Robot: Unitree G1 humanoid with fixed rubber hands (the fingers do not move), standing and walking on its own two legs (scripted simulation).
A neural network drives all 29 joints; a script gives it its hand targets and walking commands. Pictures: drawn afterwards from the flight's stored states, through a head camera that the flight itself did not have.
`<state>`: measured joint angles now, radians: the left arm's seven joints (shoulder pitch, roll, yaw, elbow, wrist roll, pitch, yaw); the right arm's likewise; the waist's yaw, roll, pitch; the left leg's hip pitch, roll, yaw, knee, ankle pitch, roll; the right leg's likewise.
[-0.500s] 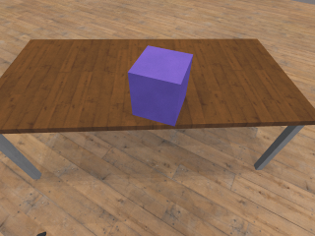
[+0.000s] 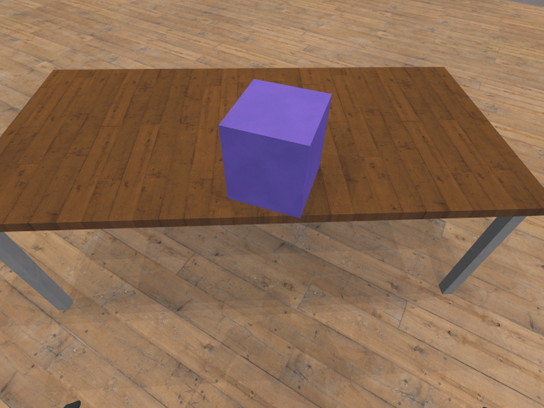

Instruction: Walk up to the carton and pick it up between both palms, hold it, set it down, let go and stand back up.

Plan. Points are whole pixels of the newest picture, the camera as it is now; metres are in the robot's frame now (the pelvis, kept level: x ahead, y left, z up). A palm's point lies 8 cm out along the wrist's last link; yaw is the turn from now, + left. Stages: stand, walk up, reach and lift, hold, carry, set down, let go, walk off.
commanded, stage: walk up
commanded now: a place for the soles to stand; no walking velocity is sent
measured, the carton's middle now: (277, 148) +0.72 -0.02 -0.06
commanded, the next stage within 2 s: none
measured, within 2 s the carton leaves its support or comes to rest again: neither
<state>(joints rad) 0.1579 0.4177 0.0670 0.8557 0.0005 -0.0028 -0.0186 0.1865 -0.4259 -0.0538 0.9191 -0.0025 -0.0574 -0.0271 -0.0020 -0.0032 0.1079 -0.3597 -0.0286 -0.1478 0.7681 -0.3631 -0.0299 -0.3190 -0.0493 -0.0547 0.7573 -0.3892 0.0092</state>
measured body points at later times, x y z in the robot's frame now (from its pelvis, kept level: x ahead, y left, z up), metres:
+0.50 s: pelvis +0.00 +0.00 +0.00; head +0.02 +0.00 +0.45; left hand +0.11 +0.32 -0.10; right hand +0.09 -0.34 -0.10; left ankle +0.04 +0.15 -0.71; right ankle +0.01 -0.13 -0.71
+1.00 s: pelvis +0.00 +0.00 +0.00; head +0.02 +0.01 +0.45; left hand +0.11 +0.33 -0.10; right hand +0.08 -0.33 -0.10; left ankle +0.04 +0.15 -0.71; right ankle +0.01 -0.13 -0.71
